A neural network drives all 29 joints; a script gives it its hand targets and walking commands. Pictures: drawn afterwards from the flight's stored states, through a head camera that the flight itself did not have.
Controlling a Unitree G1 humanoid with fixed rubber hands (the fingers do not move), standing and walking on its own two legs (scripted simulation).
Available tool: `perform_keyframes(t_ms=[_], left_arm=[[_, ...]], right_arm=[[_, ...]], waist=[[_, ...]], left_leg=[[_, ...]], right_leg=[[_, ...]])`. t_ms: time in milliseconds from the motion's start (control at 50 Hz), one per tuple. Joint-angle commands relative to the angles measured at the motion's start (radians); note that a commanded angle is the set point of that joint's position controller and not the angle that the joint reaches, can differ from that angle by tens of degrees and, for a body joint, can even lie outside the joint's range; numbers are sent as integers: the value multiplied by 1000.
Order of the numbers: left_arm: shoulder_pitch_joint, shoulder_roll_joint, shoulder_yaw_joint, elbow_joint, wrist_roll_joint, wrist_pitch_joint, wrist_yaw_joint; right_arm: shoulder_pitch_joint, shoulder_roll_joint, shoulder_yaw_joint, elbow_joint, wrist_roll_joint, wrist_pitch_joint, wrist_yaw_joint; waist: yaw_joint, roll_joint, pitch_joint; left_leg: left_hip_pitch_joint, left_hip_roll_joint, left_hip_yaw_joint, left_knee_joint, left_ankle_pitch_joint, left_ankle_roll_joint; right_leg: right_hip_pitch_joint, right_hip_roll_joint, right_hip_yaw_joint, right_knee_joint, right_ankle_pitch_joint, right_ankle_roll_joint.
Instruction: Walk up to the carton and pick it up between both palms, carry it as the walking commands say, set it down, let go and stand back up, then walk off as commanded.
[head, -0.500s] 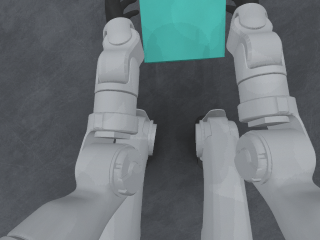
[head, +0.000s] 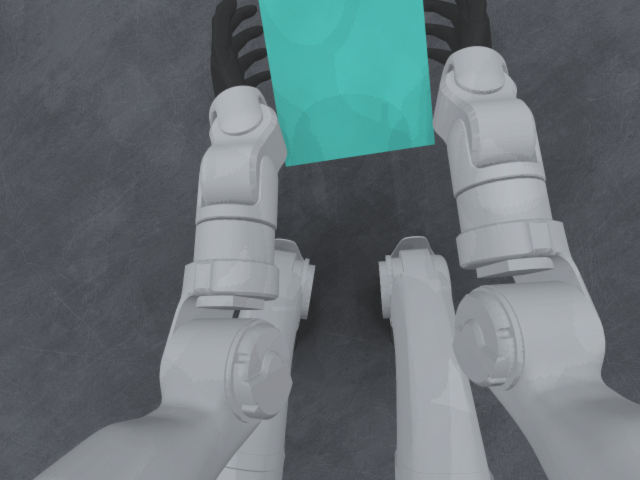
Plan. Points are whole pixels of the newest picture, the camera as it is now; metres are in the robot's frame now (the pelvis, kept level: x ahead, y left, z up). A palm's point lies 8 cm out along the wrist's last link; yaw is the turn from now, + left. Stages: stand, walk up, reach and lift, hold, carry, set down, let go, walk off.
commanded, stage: reach and lift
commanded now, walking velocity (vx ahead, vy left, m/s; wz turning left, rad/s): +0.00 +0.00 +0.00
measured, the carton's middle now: (347, 84) +0.52 +0.00 -0.19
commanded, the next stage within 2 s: none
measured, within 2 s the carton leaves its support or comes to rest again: neither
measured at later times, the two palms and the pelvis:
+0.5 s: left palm (205, 84) +0.47 +0.11 -0.01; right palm (498, 32) +0.50 -0.11 -0.01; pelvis -0.01 +0.00 +0.05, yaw -1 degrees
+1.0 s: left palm (149, 72) +0.45 +0.11 +0.07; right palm (562, 3) +0.48 -0.11 +0.07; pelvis +0.01 +0.00 +0.10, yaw -2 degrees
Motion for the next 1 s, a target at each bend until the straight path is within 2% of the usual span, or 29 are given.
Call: perform_keyframes(t_ms=[0, 40, 140, 180, 220, 240, 300, 320, 340, 360, 380, 400, 420, 480, 520, 580, 600, 640, 660, 700, 720, 740, 780, 800, 860, 880, 920, 960, 980], left_arm=[[-847, -1006, -864, -219, -320, -17, -387], [-750, -1005, -822, -18, -283, 12, -382], [-788, -1040, -843, -70, -300, 29, -387], [-796, -1032, -799, 20, -283, 44, -386], [-804, -1002, -773, 10, -272, 43, -390], [-784, -1000, -723, 128, -230, 50, -397], [-716, -1038, -673, 143, -212, 53, -402], [-797, -977, -673, 84, -208, 32, -399], [-738, -1009, -654, 136, -184, 36, -406], [-709, -1007, -679, 85, -194, 35, -407], [-672, -1041, -665, 163, -190, 44, -412], [-695, -1037, -689, 85, -190, 22, -411], [-737, -1037, -721, 2, -220, 22, -409], [-720, -1014, -749, -29, -236, 8, -409], [-718, -1066, -796, -30, -271, 11, -410], [-627, -1065, -801, 4, -249, 19, -401], [-632, -1045, -823, -75, -247, 3, -393], [-669, -1029, -852, -72, -272, 7, -389], [-633, -1050, -884, -108, -290, 4, -391], [-628, -1046, -843, -47, -280, 8, -389], [-625, -1030, -838, -54, -268, 1, -389], [-611, -1058, -887, -86, -295, 1, -388], [-616, -1059, -894, -96, -302, 9, -390], [-523, -1045, -829, 17, -254, 13, -385], [-542, -1026, -766, 75, -215, -3, -391], [-625, -1037, -768, 44, -212, -11, -392], [-567, -1059, -808, 4, -240, -12, -401], [-509, -1063, -686, 186, -174, 1, -404], [-479, -1084, -704, 149, -169, -3, -408]], right_arm=[[-652, 1350, 691, -260, 272, -71, 253], [-653, 1234, 635, -173, 213, -65, 248], [-721, 1270, 692, -252, 244, -45, 249], [-641, 1282, 613, -64, 215, -19, 246], [-640, 1291, 598, -87, 191, -15, 257], [-631, 1278, 528, 9, 167, -13, 260], [-636, 1268, 517, -47, 151, -13, 262], [-651, 1310, 521, -43, 155, -20, 262], [-551, 1325, 484, 71, 123, -7, 266], [-611, 1336, 571, -85, 169, -21, 269], [-561, 1301, 502, 5, 136, -19, 269], [-557, 1325, 530, -11, 148, -28, 273], [-560, 1336, 545, -65, 161, -23, 276], [-514, 1413, 593, -63, 186, -27, 269], [-541, 1340, 612, -115, 190, -40, 264], [-508, 1342, 621, -109, 205, -41, 270], [-505, 1399, 685, -153, 224, -43, 272], [-487, 1351, 656, -119, 229, -49, 270], [-505, 1381, 726, -205, 251, -49, 270], [-504, 1331, 693, -168, 232, -53, 260], [-510, 1370, 708, -161, 239, -51, 264], [-496, 1375, 741, -205, 248, -54, 256], [-451, 1362, 690, -134, 230, -44, 258], [-454, 1327, 671, -114, 201, -46, 257], [-395, 1365, 616, -5, 166, -51, 263], [-362, 1336, 544, 78, 119, -48, 265], [-382, 1397, 622, -33, 155, -52, 262], [-324, 1361, 497, 129, 91, -49, 265], [-290, 1398, 541, 98, 106, -49, 267]], waist=[[115, -93, -2569], [93, -66, -2310], [144, -65, -2349], [108, -56, -2182], [112, -100, -2163], [117, -59, -1983], [96, -82, -2080], [136, -88, -2061], [124, -76, -2017], [167, -92, -2157], [96, -83, -2049], [131, -73, -2113], [105, -85, -2224], [146, -118, -2217], [96, -90, -2264], [129, -52, -2213], [180, -80, -2305], [128, -55, -2227], [152, -93, -2384], [154, -61, -2229], [192, -98, -2235], [159, -93, -2345], [135, -58, -2277], [164, -90, -2111], [164, -85, -1938], [102, -39, -1874], [126, -105, -2017], [127, -88, -1710], [127, -93, -1761]], left_leg=[[633, -85, 59, -167, 419, 21], [513, -74, 54, -185, 300, 10], [594, -81, 74, -248, 230, 21], [497, -64, 59, -277, 118, 22], [519, -67, 64, -300, 97, 32], [426, -60, 62, -324, 15, 38], [514, -61, 45, -361, 60, 46], [519, -64, 54, -347, 78, 46], [477, -60, 63, -350, 47, 42], [563, -63, 51, -358, 136, 47], [520, -57, 41, -372, 87, 45], [554, -57, 47, -367, 133, 44], [625, -62, 47, -375, 174, 45], [620, -68, 50, -369, 215, 48], [685, -61, 41, -386, 258, 36], [722, -53, 30, -419, 270, 30], [784, -63, 35, -418, 346, 33], [782, -45, 18, -427, 307, 25], [849, -53, 18, -430, 378, 25], [784, -54, 28, -439, 313, 28], [791, -54, 36, -452, 318, 35], [846, -51, 19, -465, 366, 27], [860, -49, 15, -491, 317, 28], [786, -42, 14, -506, 281, 20], [749, -33, 13, -554, 208, 40], [721, -30, 17, -552, 172, 22], [791, -43, 24, -550, 249, 32], [703, -26, 12, -599, 113, 44], [751, -32, 16, -619, 147, 41]], right_leg=[[1071, 100, -82, -147, 420, 11], [919, 88, -89, -148, 291, 1], [1045, 78, -76, -233, 221, 1], [956, 66, -76, -256, 108, -1], [968, 70, -94, -283, 91, 2], [880, 56, -77, -293, -11, -6], [970, 59, -93, -333, 39, 0], [967, 56, -80, -338, 48, 7], [978, 43, -59, -360, 16, -1], [1059, 54, -50, -362, 102, 9], [995, 50, -74, -361, 63, -3], [1003, 48, -75, -356, 101, 1], [1067, 61, -81, -368, 150, 3], [1125, 55, -48, -378, 190, 12], [1133, 62, -65, -382, 238, 1], [1107, 61, -61, -391, 249, -3], [1163, 66, -52, -390, 316, 7], [1116, 67, -55, -401, 273, -3], [1226, 72, -52, -415, 346, 4], [1185, 58, -24, -436, 275, -4], [1203, 53, -31, -455, 282, 6], [1260, 64, -44, -451, 346, 7], [1236, 60, -52, -464, 294, -3], [1166, 61, -59, -474, 257, -3], [1134, 47, -48, -531, 190, -7], [1080, 49, -54, -530, 163, -20], [1222, 55, -46, -559, 245, -3], [1092, 39, -31, -603, 88, -12], [1145, 40, -43, -621, 120, -7]])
